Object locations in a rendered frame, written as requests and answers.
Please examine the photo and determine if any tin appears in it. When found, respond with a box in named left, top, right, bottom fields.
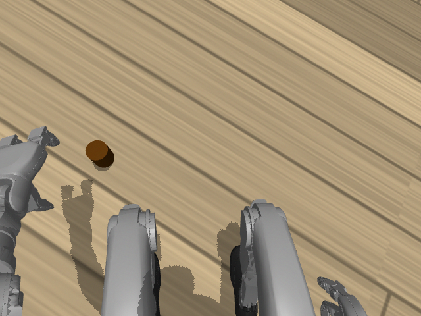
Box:
left=86, top=140, right=114, bottom=168

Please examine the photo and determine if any right robot hand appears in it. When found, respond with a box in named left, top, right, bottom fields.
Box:
left=317, top=276, right=367, bottom=316

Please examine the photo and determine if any left robot hand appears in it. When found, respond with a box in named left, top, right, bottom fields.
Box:
left=0, top=126, right=60, bottom=213

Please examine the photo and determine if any left robot arm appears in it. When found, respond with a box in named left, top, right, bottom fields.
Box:
left=0, top=174, right=32, bottom=316

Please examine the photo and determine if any right robot foot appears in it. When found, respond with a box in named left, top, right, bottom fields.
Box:
left=230, top=245, right=258, bottom=316

